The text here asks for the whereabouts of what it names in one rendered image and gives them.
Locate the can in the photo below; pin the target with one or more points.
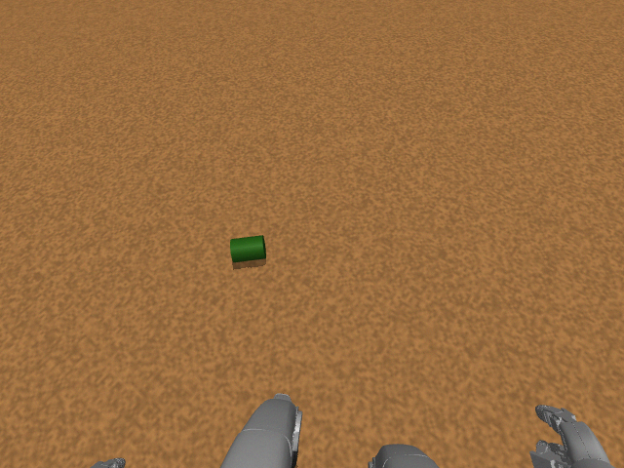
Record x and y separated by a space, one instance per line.
248 248

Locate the right robot hand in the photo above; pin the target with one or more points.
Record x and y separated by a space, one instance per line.
578 439

